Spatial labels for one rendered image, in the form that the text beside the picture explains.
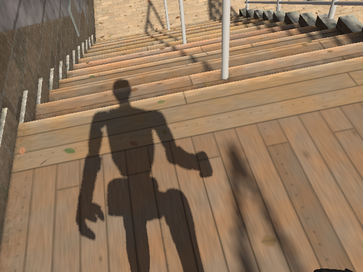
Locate stairs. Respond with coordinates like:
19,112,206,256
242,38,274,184
35,15,363,121

